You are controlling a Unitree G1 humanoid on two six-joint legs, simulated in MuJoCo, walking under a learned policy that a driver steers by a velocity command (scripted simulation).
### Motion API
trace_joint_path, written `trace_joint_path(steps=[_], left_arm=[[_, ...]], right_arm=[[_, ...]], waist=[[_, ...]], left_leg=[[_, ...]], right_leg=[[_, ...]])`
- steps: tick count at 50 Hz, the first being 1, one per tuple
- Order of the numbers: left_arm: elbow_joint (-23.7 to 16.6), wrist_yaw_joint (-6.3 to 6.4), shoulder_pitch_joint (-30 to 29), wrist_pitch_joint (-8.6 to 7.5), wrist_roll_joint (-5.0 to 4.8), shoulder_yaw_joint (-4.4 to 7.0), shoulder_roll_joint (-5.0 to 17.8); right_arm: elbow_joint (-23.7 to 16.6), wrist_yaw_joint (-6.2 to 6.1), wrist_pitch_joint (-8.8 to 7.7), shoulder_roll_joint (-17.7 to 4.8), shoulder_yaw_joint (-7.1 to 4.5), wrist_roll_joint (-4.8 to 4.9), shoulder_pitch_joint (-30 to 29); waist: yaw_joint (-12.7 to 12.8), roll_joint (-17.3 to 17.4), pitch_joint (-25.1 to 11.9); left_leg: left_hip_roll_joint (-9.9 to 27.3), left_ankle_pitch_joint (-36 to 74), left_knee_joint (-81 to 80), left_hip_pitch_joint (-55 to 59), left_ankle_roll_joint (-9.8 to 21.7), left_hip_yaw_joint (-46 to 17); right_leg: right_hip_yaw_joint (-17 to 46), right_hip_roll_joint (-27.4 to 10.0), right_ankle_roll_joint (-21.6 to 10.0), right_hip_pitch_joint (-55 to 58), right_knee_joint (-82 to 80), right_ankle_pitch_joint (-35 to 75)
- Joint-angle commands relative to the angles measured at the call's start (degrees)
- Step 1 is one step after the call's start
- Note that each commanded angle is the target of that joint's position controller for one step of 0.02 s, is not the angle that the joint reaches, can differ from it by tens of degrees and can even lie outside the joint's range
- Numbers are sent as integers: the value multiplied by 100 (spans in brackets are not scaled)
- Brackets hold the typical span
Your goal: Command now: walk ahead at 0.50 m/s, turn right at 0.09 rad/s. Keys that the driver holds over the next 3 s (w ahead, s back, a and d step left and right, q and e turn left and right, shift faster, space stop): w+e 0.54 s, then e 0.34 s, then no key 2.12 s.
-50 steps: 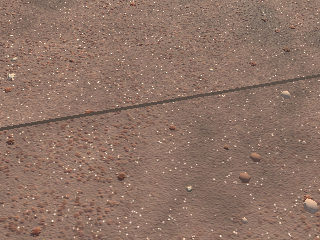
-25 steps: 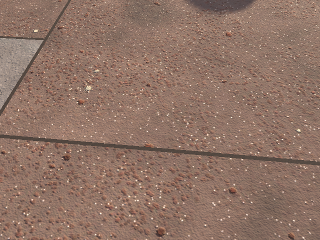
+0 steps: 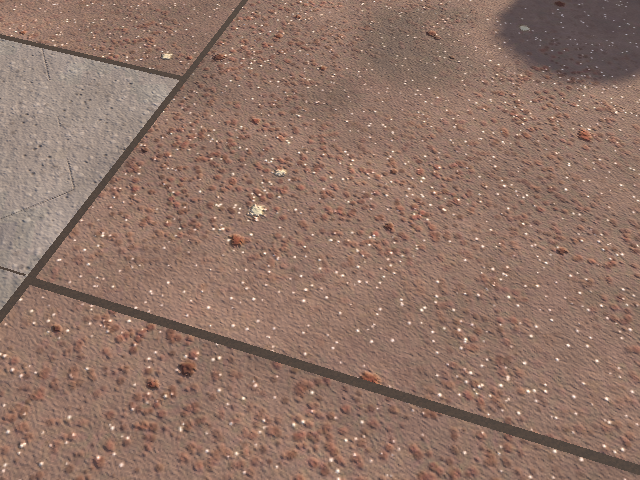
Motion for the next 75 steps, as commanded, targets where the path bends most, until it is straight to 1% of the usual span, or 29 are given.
trace_joint_path(steps=[1, 7, 13, 16, 18, 19, 20, 21, 22, 23, 25, 31, 35, 39, 40, 41, 42, 43, 45, 47, 50, 55, 58, 59, 60, 61, 63, 66, 75], left_arm=[[-167, 44, 302, 122, 10, 122, 395], [-375, -62, -495, 50, 23, 74, 188], [-843, -297, -1235, 24, 42, 0, 78], [-946, -361, -847, 70, 49, 120, 316], [-675, -271, 607, 105, 40, 401, 831], [-573, -137, 1329, 171, 24, 542, 1360], [-723, -145, 1070, 116, -9, 540, 1541], [-745, -151, 1155, 101, 15, 425, 1074], [-764, -127, 950, 76, 42, 362, 833], [-808, -130, 591, 58, 43, 331, 759], [-982, -81, 130, 59, 117, 241, 519], [-935, 128, 72, 161, 73, 363, 879], [-785, 224, 457, 381, 2, 379, 853], [-946, 285, 63, 455, 29, 351, 663], [-1044, 272, 78, 433, 73, 280, 427], [-1101, 255, 569, 409, 217, 162, 48], [-1083, 199, 1513, 396, 66, 143, 256], [-868, 199, 1493, 466, 4, 280, 793], [-964, 272, 521, 698, 2, 369, 948], [-1060, 304, 396, 810, 36, 310, 647], [-1031, 303, 472, 755, 110, 189, 285], [-1028, 194, 199, 717, 142, 131, 319], [-886, 117, 368, 703, 201, 136, 293], [-961, 127, 327, 696, 274, 143, 442], [-1058, 174, 153, 709, 330, 225, 934], [-1063, 138, -166, 660, 358, 126, 588], [-1047, 99, -496, 509, 377, 22, 233], [-890, 93, -276, 401, 320, 3, 251], [-681, 150, -20, 407, 242, 6, 173]], right_arm=[[-201, -45, -246, -740, -216, -56, -81], [90, -167, -266, -803, -213, -63, 48], [461, -242, -54, -957, -285, 47, 476], [423, -351, 95, -1191, -347, 77, 303], [367, -428, 156, -1214, -324, 93, 142], [248, -427, 68, -864, -182, -63, 358], [21, -291, -126, -294, 13, -95, 787], [-3, -164, -349, -860, -95, 96, 210], [-190, -111, -453, -944, -101, 265, -263], [-211, -137, -494, -834, -76, 185, -393], [-176, -172, -398, -893, -148, -15, -314], [-306, -252, -192, -479, -17, -116, -710], [-419, -181, -191, -551, -40, 7, -1231], [-301, -155, -267, -852, -204, -48, -705], [-281, -191, -303, -1018, -245, -141, -397], [-346, -250, -270, -1290, -266, -235, -162], [-220, -233, -144, -1323, -296, -202, 53], [-400, -239, -65, -1007, -242, -84, -278], [-485, -285, 99, -607, -91, -115, -659], [-401, -294, 178, -701, -90, -146, -921], [-275, -289, 186, -690, -108, -127, -935], [-89, -253, 273, -872, -155, 8, -885], [72, -223, 319, -742, -81, 100, -845], [179, -196, 293, -570, -17, 74, -622], [128, -150, 243, -310, 51, -84, -404], [118, -179, 232, -327, 48, -117, -646], [225, -198, 246, -404, 31, -143, -790], [415, -215, 272, -562, 2, -120, -583], [953, -255, 210, -530, 3, -39, -526]], waist=[[97, 467, -345], [-215, 451, 15], [-477, 374, 257], [-114, 717, -231], [727, 600, -1036], [855, -354, -1670], [286, -1414, -2357], [736, -594, -2408], [705, -301, -1588], [403, 313, -957], [48, 163, -567], [12, -121, -337], [294, -394, -685], [-136, -540, -813], [-236, -275, -1196], [-57, 932, -1784], [262, 2185, -2486], [171, 1368, -2206], [-24, 638, -1271], [116, 874, -716], [135, 1008, -845], [-20, 1080, -1030], [182, 941, -805], [148, 639, -755], [-208, -565, -736], [-130, -983, -557], [-170, -775, -320], [-167, -578, -196], [-63, 193, -372]], left_leg=[[1666, 1544, -1462, 434, 918, -1056], [1474, 1532, -1709, 758, 487, 10], [1920, 2521, -1234, 2108, 390, 319], [1939, 5220, -132, 2377, 181, 555], [1636, 5401, 1964, 1574, -117, 783], [1228, 2644, 3827, 68, -353, 805], [-133, -2255, 5783, -2300, -706, -129], [255, -2100, 5962, -2926, -532, -1080], [509, -1648, 5639, -3143, -412, -976], [757, -1289, 5009, -2982, -402, -892], [981, -954, 4338, -2313, -533, -840], [597, 368, 2130, -1476, -1035, -384], [163, 1336, 907, -988, -1007, -502], [310, 1441, 79, -412, -652, -753], [805, 2316, -34, 444, -395, -1015], [2103, 4764, 359, 1900, 131, -2165], [3306, 4260, 205, 2763, 1216, -4045], [3036, 2738, -29, 2296, 1167, -3985], [2240, 1286, -268, 1183, 700, -2537], [1764, 928, -624, 106, 617, -1779], [1658, 1565, -677, 11, 787, -1268], [1855, 1000, -638, 126, 896, -1263], [1605, -81, -420, -428, 474, -1084], [1406, -523, -193, -751, 53, -931], [760, -1182, 578, -1055, -448, -221], [573, -1138, 626, -457, -646, -179], [600, -226, 370, 74, -706, -268], [741, 188, 141, 340, -685, -399], [798, 610, 121, 387, -626, -430]], right_leg=[[302, -226, 121, -492, -259, 695], [205, 95, 97, -650, -2207, 2533], [-181, 272, -219, -1151, -3089, 1871], [-694, 753, -539, -290, -3067, 913], [-639, 1097, -935, 1895, -3499, 1147], [1042, -1, -1362, 3673, -3494, 1533], [4420, -1258, -2640, 5428, -4319, 678], [4295, -1144, -2378, 5494, -4715, 163], [3396, -934, -2096, 4814, -4775, 296], [2778, -680, -1899, 3852, -4850, 893], [2143, -351, -1807, 2733, -5069, 1892], [888, 373, -1406, 1335, -4871, 3937], [1281, 412, -1021, 1659, -4396, 3073], [1978, 388, -691, 2106, -3339, 2449], [1785, 717, -463, 1902, -2535, 1934], [1160, 1325, -145, 889, -1024, -1078], [877, 1484, 76, -142, 311, -2641], [953, 1057, 273, -375, 905, -2119], [580, 783, 446, -471, 975, -1367], [372, 680, 458, 33, 436, -1074], [125, 702, 439, 603, -640, -1027], [-25, 603, 237, 1400, -2309, -390], [-198, 737, -96, 2350, -3877, 536], [293, 381, -315, 2689, -4261, 868], [1383, -548, -743, 2607, -4479, 1068], [1641, -782, -1105, 1495, -4870, 267], [1109, -172, -657, 1233, -4834, -572], [872, 66, -367, 1195, -4717, -451], [503, 336, -328, 1757, -4255, 926]])
Next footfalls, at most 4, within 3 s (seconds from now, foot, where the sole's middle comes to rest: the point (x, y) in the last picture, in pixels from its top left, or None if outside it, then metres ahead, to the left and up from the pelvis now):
0.36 right None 0.36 -0.16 -0.78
0.80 left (357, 388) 0.66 -0.07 -0.78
1.18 right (445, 476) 0.47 -0.24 -0.78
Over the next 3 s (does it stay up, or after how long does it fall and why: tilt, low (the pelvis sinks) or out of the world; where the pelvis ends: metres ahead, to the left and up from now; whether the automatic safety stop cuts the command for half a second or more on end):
stays up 0.53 -0.15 0.00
